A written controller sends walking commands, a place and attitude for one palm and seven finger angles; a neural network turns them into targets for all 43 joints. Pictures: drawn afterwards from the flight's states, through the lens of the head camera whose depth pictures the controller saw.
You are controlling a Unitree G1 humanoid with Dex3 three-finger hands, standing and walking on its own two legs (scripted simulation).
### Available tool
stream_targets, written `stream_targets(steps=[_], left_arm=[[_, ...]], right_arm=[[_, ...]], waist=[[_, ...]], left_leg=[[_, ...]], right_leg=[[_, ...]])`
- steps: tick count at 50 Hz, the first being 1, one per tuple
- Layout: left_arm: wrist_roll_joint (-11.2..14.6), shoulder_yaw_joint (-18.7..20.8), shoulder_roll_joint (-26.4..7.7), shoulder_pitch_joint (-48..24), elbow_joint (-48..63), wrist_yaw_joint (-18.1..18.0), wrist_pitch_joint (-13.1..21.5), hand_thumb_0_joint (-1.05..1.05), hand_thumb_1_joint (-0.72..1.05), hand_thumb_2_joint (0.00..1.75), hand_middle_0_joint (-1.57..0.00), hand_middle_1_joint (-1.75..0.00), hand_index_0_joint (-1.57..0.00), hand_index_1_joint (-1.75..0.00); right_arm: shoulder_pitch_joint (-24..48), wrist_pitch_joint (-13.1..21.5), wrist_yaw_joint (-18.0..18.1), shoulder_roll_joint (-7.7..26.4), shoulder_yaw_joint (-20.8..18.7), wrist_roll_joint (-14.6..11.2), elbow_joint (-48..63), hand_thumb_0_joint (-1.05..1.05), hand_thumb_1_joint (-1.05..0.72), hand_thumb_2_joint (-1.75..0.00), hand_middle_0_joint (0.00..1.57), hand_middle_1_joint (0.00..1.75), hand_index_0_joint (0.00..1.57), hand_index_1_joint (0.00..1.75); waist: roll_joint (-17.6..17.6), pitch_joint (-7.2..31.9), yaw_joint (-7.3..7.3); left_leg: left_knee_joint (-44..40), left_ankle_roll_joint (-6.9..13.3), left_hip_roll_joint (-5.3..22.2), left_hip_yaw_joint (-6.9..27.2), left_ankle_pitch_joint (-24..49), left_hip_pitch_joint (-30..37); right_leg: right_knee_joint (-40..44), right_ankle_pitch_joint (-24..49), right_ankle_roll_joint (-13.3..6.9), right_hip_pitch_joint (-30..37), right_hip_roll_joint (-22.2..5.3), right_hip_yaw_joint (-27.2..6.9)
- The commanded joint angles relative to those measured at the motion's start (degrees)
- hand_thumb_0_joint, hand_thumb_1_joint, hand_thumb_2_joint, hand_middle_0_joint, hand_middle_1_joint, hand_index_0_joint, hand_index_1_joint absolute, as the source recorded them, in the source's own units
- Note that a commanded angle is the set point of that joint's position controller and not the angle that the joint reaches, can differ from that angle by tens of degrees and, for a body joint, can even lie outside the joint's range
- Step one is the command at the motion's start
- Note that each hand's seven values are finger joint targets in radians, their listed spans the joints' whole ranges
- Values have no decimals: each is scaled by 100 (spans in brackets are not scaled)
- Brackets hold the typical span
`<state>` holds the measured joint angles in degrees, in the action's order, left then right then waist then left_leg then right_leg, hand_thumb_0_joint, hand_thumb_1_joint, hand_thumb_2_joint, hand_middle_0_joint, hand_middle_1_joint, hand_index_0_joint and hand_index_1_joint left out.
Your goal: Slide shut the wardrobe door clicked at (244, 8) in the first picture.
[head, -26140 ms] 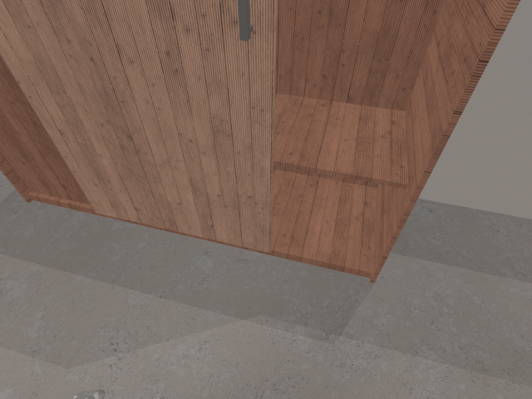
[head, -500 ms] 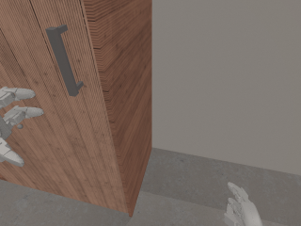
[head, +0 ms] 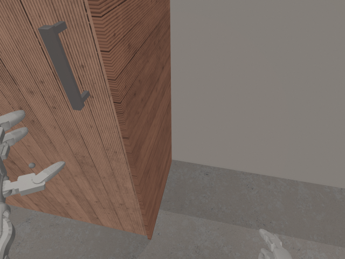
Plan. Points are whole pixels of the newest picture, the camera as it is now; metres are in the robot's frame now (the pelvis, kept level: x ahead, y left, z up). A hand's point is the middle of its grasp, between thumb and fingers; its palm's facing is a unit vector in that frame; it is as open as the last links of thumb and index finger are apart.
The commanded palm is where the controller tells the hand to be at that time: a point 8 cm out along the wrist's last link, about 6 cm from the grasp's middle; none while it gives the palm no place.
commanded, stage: draw the hand back to the body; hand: left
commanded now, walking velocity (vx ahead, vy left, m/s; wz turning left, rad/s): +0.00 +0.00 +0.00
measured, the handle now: (70, 68) +0.38 +0.27 +0.27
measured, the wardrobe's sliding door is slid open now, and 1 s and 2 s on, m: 0.00 0.00 0.00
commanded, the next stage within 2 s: step back with the hand held close in 0.64 s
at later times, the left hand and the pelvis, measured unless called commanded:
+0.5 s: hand (48, 177) +0.19 +0.25 +0.16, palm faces +0.47 -0.80 -0.37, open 7.6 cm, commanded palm +0.14 +0.28 +0.17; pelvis +0.01 -0.01 +0.00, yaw +0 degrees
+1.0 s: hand (54, 176) +0.20 +0.25 +0.15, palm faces +0.39 -0.81 -0.43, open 7.5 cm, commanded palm +0.14 +0.29 +0.17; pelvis -0.01 +0.00 +0.00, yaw -3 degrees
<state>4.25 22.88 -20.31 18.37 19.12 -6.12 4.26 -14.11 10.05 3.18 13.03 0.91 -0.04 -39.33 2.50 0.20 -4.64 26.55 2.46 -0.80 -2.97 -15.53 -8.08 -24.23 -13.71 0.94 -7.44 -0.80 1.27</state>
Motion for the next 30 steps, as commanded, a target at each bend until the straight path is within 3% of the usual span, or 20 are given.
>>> stream_targets(steps=[1, 6, 13, 18, 22, 25, 30], left_arm=[[-26, 473, -1170, -457, 1368, -65, 431, 0, 47, 69, -22, -55, -22, -55], [-22, 423, -1097, -116, 1309, -41, 397, 0, 65, 78, -21, -45, -21, -45], [-84, 135, -927, 152, 1634, -11, 312, 0, 90, 90, -20, -30, -20, -30], [-86, 317, -1124, -51, 1694, -66, 269, 0, 90, 90, -20, -30, -20, -30], [-79, 186, -967, -42, 1567, -52, 235, 0, 90, 90, -20, -30, -20, -30], [-62, 149, -935, -23, 1519, -33, 230, 0, 90, 90, -20, -30, -20, -30], [-57, 190, -969, -8, 1412, -33, 236, 0, 90, 90, -20, -30, -20, -30]], right_arm=[[890, 319, 80, 685, -280, 12, 1086, 0, -90, -90, 20, 30, 20, 30], [873, 216, 110, 640, -286, 7, 1160, 0, -90, -90, 20, 30, 20, 30], [846, 157, 113, 605, -264, 35, 1253, 0, -90, -90, 20, 30, 20, 30], [869, 144, 175, 586, -250, 47, 1247, 0, -90, -90, 20, 30, 20, 30], [889, 126, 170, 569, -219, 48, 1219, 0, -90, -90, 20, 30, 20, 30], [904, 114, 172, 588, -236, 53, 1224, 0, -90, -90, 20, 30, 20, 30], [975, 107, 173, 568, -223, 52, 1217, 0, -90, -90, 20, 30, 20, 30]], waist=[[155, 559, -3], [26, 370, 1], [262, 433, 26], [127, 421, 31], [264, 304, 40], [-14, 337, 43], [-15, 194, 13]], left_leg=[[-533, -246, 283, 316, 1463, 38], [-539, -219, 277, 232, 1345, 9], [-445, -219, 257, 174, 1675, 103], [-444, -196, 225, 162, 1495, 127], [-473, -196, 229, 161, 1485, 159], [-481, -165, 238, 161, 1438, 183], [-509, -146, 221, 151, 1226, 124]], right_leg=[[220, 976, -173, 177, 71, 9], [302, 959, -155, 132, 82, -10], [307, 1261, -154, 212, 78, -44], [383, 1178, -157, 199, 87, -54], [381, 1143, -149, 132, 66, -38], [411, 1118, -131, 161, 70, -38], [498, 939, -133, 121, 64, -58]])
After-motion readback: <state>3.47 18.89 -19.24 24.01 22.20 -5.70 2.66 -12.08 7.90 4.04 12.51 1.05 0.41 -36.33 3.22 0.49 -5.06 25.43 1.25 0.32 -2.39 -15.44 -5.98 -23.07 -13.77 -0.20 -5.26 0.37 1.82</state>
